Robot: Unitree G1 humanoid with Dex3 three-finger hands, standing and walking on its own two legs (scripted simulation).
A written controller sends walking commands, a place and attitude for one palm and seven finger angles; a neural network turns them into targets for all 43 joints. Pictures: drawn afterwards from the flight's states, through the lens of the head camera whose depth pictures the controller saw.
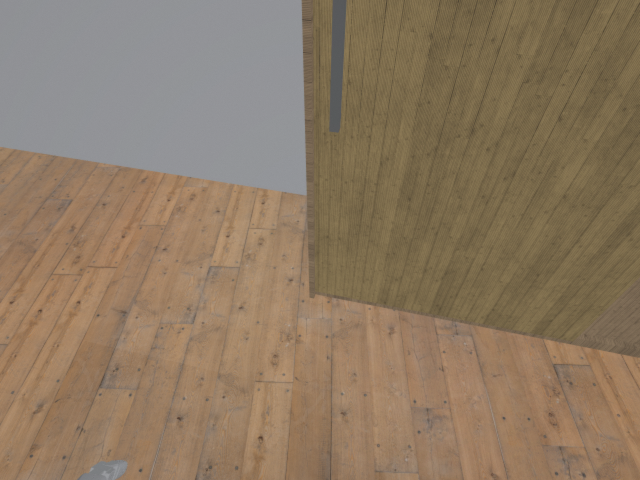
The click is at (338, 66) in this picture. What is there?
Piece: wardrobe's sliding door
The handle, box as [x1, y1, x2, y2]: [329, 0, 346, 132]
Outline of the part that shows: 346,0 333,0 329,131 337,132 339,129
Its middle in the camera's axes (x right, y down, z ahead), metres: +0.04 -0.35 +0.78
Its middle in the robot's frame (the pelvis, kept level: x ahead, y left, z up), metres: +0.83 +0.01 +0.14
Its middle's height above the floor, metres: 0.91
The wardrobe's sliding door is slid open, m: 0.00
